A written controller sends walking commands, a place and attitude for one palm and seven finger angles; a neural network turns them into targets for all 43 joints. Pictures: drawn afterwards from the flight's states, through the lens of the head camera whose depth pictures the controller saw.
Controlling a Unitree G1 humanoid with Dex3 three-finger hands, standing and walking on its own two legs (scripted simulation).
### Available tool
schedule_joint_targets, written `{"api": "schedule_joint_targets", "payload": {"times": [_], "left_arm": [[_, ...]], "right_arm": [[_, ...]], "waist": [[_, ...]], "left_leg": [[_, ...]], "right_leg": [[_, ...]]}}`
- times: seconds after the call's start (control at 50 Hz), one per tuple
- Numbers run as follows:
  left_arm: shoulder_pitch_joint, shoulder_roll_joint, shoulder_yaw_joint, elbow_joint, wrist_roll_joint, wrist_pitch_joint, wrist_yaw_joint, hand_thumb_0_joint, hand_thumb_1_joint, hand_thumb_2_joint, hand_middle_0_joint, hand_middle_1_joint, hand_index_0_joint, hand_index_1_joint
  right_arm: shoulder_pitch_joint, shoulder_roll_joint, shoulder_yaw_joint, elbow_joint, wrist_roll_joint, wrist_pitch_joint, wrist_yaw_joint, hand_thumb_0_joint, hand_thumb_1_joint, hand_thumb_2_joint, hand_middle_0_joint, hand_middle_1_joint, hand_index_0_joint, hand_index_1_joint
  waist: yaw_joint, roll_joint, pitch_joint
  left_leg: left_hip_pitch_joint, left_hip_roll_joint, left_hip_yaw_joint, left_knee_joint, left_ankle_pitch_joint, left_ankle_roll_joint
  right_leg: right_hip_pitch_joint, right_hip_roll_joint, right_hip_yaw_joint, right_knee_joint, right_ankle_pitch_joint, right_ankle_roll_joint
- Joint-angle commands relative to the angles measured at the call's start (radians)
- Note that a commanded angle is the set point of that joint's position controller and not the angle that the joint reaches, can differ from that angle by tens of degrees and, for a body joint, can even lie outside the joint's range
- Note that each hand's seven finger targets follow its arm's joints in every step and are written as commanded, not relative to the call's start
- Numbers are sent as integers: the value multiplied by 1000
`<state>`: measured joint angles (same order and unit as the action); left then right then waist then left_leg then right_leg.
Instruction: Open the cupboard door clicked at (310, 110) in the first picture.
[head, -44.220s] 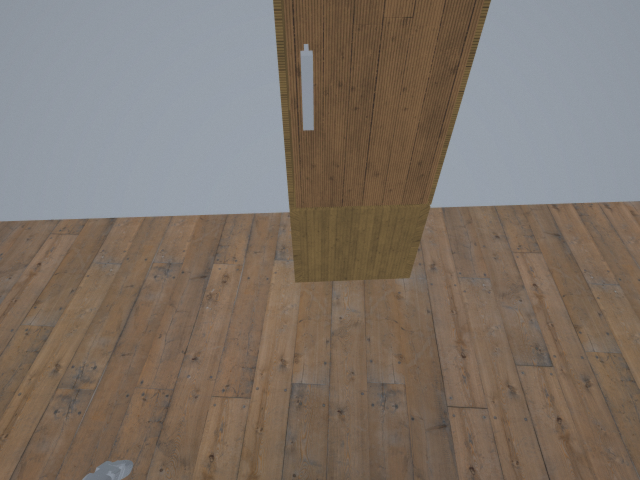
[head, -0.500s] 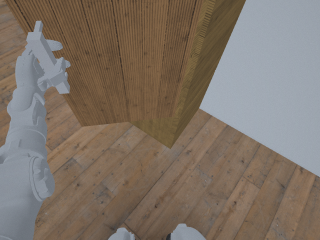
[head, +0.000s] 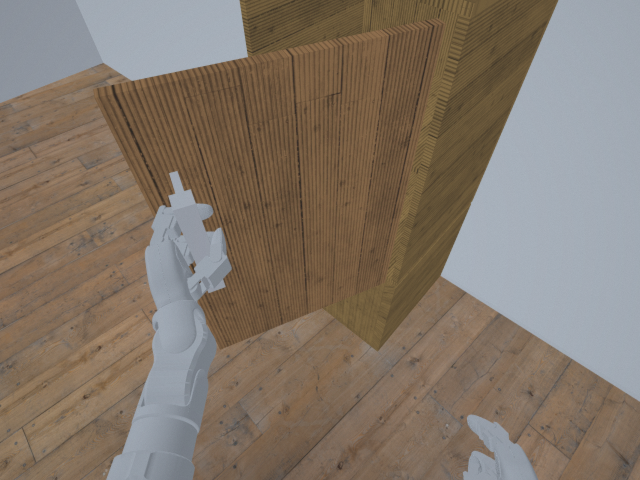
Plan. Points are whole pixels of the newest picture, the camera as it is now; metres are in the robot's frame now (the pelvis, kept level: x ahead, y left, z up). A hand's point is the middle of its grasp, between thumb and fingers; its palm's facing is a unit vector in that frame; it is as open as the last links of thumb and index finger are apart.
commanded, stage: pull the door open along its arc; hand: left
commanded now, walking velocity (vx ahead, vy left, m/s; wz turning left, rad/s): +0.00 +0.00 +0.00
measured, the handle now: (196, 234) +0.41 +0.18 +0.08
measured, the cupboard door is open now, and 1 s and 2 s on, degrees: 66 85 88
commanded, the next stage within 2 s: open thumb and fingers to let go in 0.40 s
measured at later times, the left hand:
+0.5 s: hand (284, 325) +0.27 +0.05 +0.09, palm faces +0.39 -0.92 -0.01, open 6.2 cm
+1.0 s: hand (280, 313) +0.29 +0.06 +0.08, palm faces +0.42 -0.91 -0.01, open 12.2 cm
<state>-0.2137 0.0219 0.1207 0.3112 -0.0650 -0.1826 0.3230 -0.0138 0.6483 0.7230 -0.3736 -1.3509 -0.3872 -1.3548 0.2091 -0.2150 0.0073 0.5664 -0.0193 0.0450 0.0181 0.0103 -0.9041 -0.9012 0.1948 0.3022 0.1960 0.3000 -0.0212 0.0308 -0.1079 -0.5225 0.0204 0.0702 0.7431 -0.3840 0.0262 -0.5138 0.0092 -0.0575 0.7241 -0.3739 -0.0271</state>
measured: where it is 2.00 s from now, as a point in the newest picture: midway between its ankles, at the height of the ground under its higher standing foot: outside the picture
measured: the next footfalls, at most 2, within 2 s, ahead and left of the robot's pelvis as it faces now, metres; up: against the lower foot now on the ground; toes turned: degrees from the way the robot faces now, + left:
none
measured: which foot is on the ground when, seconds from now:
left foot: down 0.00-1.00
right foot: down 0.00-1.00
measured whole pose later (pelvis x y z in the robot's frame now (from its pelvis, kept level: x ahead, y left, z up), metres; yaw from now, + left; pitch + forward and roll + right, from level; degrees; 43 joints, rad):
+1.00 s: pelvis -0.02 -0.03 +0.00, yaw +4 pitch +4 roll +0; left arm -0.01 -0.11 -0.20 0.14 0.06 -0.10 0.58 0.01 -0.22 0.42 -0.32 -1.22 -0.31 -1.23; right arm 0.16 -0.18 0.02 0.60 -0.06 0.06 -0.02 0.01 -0.90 -0.90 0.20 0.30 0.20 0.30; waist 0.01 0.04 -0.06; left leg -0.44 0.01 0.00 0.73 -0.35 -0.01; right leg -0.42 0.00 -0.12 0.74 -0.38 -0.06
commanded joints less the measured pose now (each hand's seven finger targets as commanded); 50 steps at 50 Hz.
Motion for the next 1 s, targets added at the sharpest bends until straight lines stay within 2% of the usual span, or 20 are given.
{"api": "schedule_joint_targets", "payload": {"times": [0.0,0.06,0.1,0.14,0.16,0.18,0.22,0.28,0.4,0.44,0.46,0.48,0.56,0.6,0.66,0.7,0.8,0.88,0.92,0.98], "left_arm": [[-139,94,23,-270,53,-15,163,0,900,900,-400,-1350,-400,-1350],[-130,74,-16,-301,65,-13,175,0,900,900,-400,-1350,-400,-1350],[-111,38,-58,-346,71,-17,175,0,900,900,-400,-1350,-400,-1350],[-50,-3,-106,-381,79,-18,173,0,900,900,-400,-1350,-400,-1350],[-12,-23,-130,-390,84,-16,174,0,900,900,-400,-1350,-400,-1350],[24,-45,-155,-409,84,-14,172,0,900,900,-400,-1350,-400,-1350],[76,-64,-189,-483,96,-14,180,0,900,900,-400,-1350,-400,-1350],[186,-108,-248,-537,103,2,193,0,900,900,-400,-1350,-400,-1350],[234,-183,-363,-580,171,29,247,0,900,900,-400,-1350,-400,-1350],[259,-224,-402,-589,161,35,248,0,900,900,-400,-1350,-400,-1350],[225,-203,-388,-573,157,38,251,0,900,900,-400,-1350,-400,-1350],[115,-154,-342,-570,148,35,265,0,900,900,-400,-1350,-400,-1350],[89,-135,-309,-515,149,32,268,0,620,780,-380,-1320,-380,-1320],[57,-144,-312,-491,138,28,257,0,480,720,-370,-1305,-370,-1305],[75,-139,-305,-475,136,21,238,0,270,630,-355,-1283,-355,-1283],[42,-159,-326,-455,142,19,230,0,130,570,-345,-1268,-345,-1268],[-24,-170,-337,-436,145,15,236,0,-220,420,-320,-1230,-320,-1230],[-35,-170,-325,-409,144,19,250,0,-500,300,-300,-1200,-300,-1200],[-54,-183,-337,-406,152,19,259,0,-500,300,-300,-1200,-300,-1200],[-77,-201,-351,-378,160,27,271,0,-500,300,-275,-1050,-275,-1050]], "right_arm": [[-32,-101,-40,-119,-11,-16,-18,0,-900,-900,200,300,200,300],[-55,-94,-37,-118,-19,-8,-35,0,-900,-900,200,300,200,300],[-75,-82,-33,-121,-22,-6,-40,0,-900,-900,200,300,200,300],[-83,-74,-31,-127,-25,-8,-39,0,-900,-900,200,300,200,300],[-81,-73,-31,-128,-27,-8,-37,0,-900,-900,200,300,200,300],[-91,-70,-31,-133,-26,-8,-35,0,-900,-900,200,300,200,300],[-97,-66,-33,-143,-29,-11,-32,0,-900,-900,200,300,200,300],[-109,-62,-32,-160,-30,-19,-28,0,-900,-900,200,300,200,300],[-133,-50,-29,-164,-38,-35,-24,0,-900,-900,200,300,200,300],[-142,-45,-27,-164,-34,-47,-19,0,-900,-900,200,300,200,300],[-139,-48,-25,-156,-34,-52,-21,0,-900,-900,200,300,200,300],[-154,-54,-22,-141,-35,-49,-30,0,-900,-900,200,300,200,300],[-153,-45,-21,-123,-39,-49,-44,0,-900,-900,200,300,200,300],[-157,-46,-18,-119,-38,-48,-47,0,-900,-900,200,300,200,300],[-150,-46,-20,-121,-37,-43,-48,0,-900,-900,200,300,200,300],[-151,-46,-19,-120,-35,-39,-47,0,-900,-900,200,300,200,300],[-152,-49,-20,-125,-34,-41,-45,0,-900,-900,200,300,200,300],[-158,-48,-21,-126,-33,-37,-45,0,-900,-900,200,300,200,300],[-156,-48,-22,-124,-34,-36,-43,0,-900,-900,200,300,200,300],[-157,-51,-22,-123,-33,-35,-39,0,-900,-900,200,300,200,300]], "waist": [[36,-76,-234],[26,-114,-208],[29,-69,-207],[36,-48,-205],[31,-76,-197],[34,-69,-188],[38,-59,-216],[37,-100,-186],[27,-106,-134],[25,-106,-128],[19,-128,-115],[12,-117,-110],[21,-123,-131],[14,-143,-127],[29,-133,-157],[14,-129,-131],[9,-127,-140],[20,-120,-147],[17,-109,-150],[13,-105,-136]], "left_leg": [[128,-15,-48,-91,315,-18],[139,-18,-49,-98,279,-12],[157,-22,-43,-100,285,-13],[174,-22,-45,-101,302,-14],[176,-20,-49,-99,309,-13],[177,-20,-48,-101,307,-14],[195,-19,-49,-99,326,-14],[188,-19,-54,-96,317,-14],[174,-27,-65,-69,258,-10],[173,-32,-68,-57,242,-11],[164,-33,-72,-55,228,-11],[153,-37,-74,-51,201,-10],[150,-45,-75,-44,190,-11],[148,-46,-77,-51,182,-9],[151,-43,-78,-63,197,-10],[153,-41,-78,-65,192,-8],[156,-39,-80,-64,177,-6],[158,-36,-80,-69,178,-8],[161,-34,-79,-67,190,-7],[158,-29,-84,-71,179,-8]], "right_leg": [[220,-5,20,-92,371,5],[237,-14,37,-126,358,9],[248,-21,42,-129,380,8],[255,-23,39,-124,405,5],[259,-22,35,-127,416,5],[259,-26,37,-128,419,6],[277,-28,38,-119,452,5],[281,-35,40,-124,473,14],[223,-44,51,-138,375,11],[216,-49,53,-146,358,13],[208,-53,61,-158,343,16],[188,-59,76,-166,302,20],[202,-73,107,-191,283,27],[202,-76,109,-192,281,31],[229,-74,103,-179,319,30],[204,-72,93,-175,308,29],[176,-62,74,-165,250,22],[172,-51,59,-157,215,12],[163,-46,49,-145,222,8],[138,-36,33,-136,177,2]]}}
